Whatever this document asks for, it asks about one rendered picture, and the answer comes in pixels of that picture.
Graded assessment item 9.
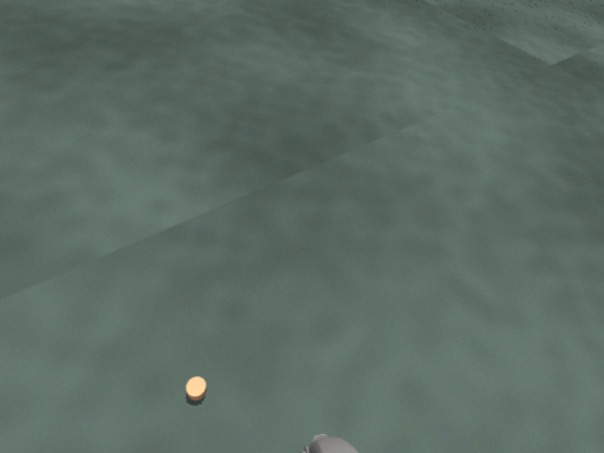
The tin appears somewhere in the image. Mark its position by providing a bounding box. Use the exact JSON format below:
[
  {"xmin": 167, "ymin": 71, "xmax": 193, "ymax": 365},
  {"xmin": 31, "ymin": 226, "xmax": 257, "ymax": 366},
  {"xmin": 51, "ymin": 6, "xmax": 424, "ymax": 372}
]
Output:
[{"xmin": 186, "ymin": 377, "xmax": 207, "ymax": 400}]

